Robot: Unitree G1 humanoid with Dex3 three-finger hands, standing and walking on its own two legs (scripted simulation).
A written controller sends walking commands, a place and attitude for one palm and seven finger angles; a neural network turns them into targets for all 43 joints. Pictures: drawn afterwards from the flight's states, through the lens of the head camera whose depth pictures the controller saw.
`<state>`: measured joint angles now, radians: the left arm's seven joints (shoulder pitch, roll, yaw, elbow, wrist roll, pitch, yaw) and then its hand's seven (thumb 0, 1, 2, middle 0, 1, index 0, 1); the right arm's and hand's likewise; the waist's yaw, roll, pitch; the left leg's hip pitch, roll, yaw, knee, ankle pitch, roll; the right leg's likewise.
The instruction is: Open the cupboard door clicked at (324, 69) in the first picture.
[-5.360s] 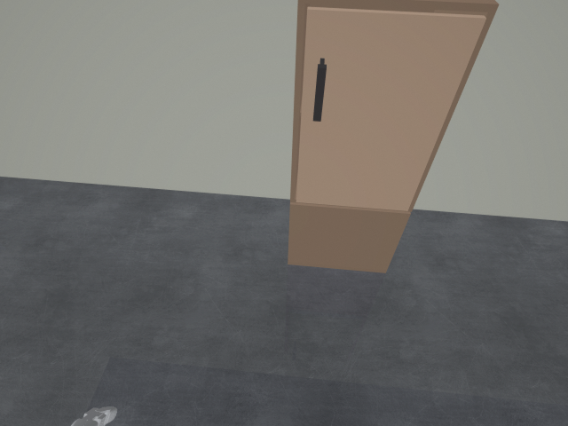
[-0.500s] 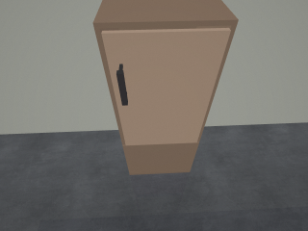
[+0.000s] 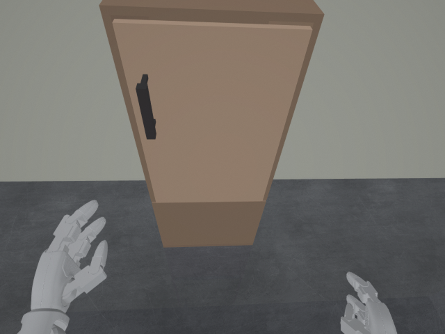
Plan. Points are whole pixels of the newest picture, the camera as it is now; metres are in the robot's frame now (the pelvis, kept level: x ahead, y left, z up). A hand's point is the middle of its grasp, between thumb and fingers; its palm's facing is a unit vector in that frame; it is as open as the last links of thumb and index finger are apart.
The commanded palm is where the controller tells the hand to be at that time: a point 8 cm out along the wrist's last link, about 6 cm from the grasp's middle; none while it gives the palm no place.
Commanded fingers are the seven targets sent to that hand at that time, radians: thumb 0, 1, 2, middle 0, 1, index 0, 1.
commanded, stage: raise the hand with hooked fingers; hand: left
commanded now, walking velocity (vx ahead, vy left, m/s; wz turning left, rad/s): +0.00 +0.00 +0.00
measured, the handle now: (148, 107) +0.56 +0.19 +0.10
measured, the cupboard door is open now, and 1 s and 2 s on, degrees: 0 0 0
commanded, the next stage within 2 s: move the hooked fingers beside the handle in 1.78 s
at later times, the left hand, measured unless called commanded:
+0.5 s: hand (71, 266) +0.22 +0.25 +0.04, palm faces +0.08 -1.00 -0.03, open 10.9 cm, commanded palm +0.18 +0.29 +0.04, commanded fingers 0.00 -0.08 0.48 -0.27 -0.93 -0.27 -0.93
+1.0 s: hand (28, 235) +0.25 +0.30 +0.09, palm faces +0.11 -0.99 -0.03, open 13.6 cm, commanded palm +0.22 +0.35 +0.09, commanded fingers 0.00 -0.50 0.30 -0.30 -1.20 -0.30 -1.20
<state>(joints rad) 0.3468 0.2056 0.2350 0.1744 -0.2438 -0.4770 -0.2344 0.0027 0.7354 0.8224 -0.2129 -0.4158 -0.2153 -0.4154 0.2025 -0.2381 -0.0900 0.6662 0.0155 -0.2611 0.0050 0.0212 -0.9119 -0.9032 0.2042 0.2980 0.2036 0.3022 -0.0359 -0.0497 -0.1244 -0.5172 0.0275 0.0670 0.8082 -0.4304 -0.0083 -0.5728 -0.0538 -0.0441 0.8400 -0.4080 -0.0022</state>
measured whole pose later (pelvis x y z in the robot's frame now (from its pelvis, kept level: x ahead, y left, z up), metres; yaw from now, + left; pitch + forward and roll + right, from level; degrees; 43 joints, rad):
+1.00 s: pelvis -0.01 +0.04 +0.00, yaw +1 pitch +6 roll -2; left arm 0.06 0.37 0.37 0.22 -0.33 -0.18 -0.38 -0.01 -0.42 0.34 -0.30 -1.15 -0.30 -1.15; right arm 0.25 -0.24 0.05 0.55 0.05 -0.26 -0.07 0.02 -0.90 -0.90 0.21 0.30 0.21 0.30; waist 0.02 0.02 -0.09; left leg -0.51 0.01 0.02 0.85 -0.44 0.04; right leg -0.50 -0.06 -0.07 0.77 -0.36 0.03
